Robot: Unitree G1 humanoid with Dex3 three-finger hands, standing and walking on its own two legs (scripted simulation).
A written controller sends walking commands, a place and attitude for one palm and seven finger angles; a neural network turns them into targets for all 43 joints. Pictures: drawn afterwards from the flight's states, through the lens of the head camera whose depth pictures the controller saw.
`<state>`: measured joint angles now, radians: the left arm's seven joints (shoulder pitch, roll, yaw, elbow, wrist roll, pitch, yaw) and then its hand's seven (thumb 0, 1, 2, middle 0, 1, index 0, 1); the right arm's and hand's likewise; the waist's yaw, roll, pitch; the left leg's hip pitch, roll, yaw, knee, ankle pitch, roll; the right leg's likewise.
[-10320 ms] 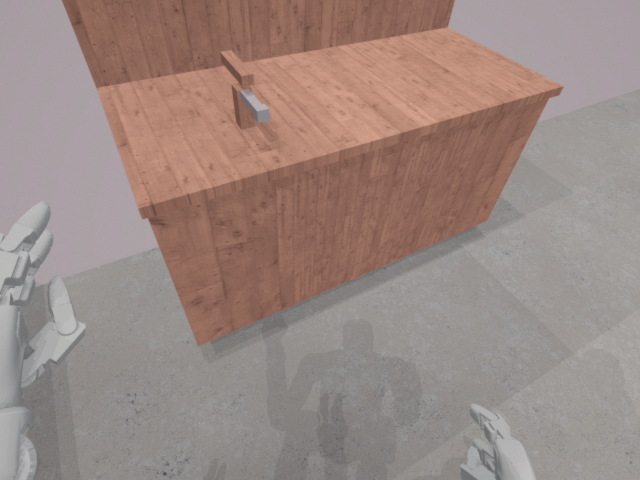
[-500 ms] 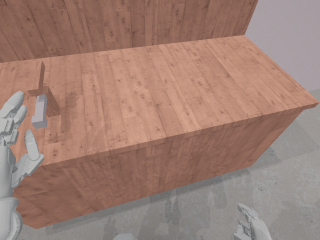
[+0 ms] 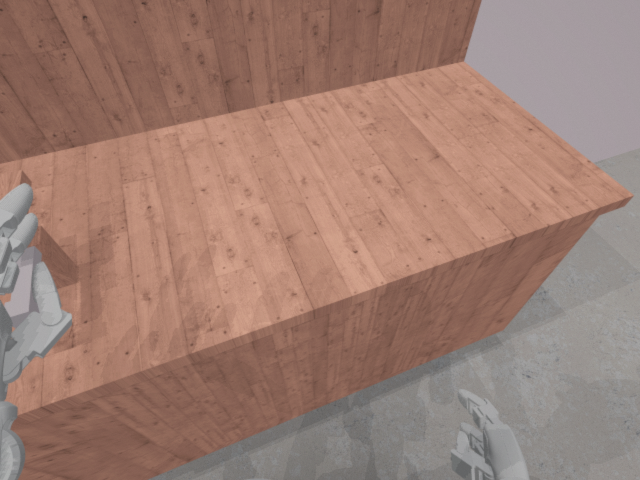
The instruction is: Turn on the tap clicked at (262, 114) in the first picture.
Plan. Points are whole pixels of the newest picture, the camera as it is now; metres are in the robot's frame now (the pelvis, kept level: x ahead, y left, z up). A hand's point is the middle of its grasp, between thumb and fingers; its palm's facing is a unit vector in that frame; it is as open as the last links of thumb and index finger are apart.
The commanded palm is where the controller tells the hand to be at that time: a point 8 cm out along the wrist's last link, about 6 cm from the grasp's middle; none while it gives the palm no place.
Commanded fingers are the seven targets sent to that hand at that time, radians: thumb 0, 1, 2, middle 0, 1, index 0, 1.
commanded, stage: come to a stop and stand still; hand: left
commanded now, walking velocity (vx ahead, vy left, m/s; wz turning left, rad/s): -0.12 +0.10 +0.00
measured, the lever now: (23, 312) +0.28 +0.39 +0.04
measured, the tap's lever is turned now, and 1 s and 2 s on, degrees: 0 0 0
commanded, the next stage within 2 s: look again from close up in 1.58 s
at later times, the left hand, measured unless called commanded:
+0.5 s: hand (33, 340) +0.21 +0.28 +0.14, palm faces +0.27 -0.90 -0.33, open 7.4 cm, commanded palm +0.16 +0.33 +0.18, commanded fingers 0.00 0.90 0.90 -0.20 -0.30 -0.20 -0.30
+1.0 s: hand out of the picture +0.22 +0.31 +0.16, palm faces +0.37 -0.85 -0.38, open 7.4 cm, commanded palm +0.17 +0.34 +0.18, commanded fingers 0.00 0.90 0.90 -0.20 -0.30 -0.20 -0.30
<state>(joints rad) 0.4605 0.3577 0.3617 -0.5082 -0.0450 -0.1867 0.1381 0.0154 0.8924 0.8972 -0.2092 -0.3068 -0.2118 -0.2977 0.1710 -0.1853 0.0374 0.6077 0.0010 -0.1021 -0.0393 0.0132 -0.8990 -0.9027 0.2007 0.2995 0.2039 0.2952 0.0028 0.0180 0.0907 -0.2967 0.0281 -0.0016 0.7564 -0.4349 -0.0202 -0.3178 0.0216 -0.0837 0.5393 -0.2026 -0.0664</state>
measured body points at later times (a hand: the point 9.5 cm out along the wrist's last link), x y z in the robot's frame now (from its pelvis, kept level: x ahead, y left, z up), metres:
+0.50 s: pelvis -0.02 +0.06 +0.00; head -0.01 +0.08 +0.45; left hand +0.19 +0.32 +0.16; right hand +0.12 -0.17 -0.07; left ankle +0.00 +0.13 -0.73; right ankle +0.06 -0.08 -0.73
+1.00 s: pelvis +0.00 +0.06 +0.01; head +0.02 +0.07 +0.46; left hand +0.20 +0.35 +0.18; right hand +0.19 -0.15 -0.06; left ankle +0.00 +0.13 -0.73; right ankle +0.04 -0.07 -0.73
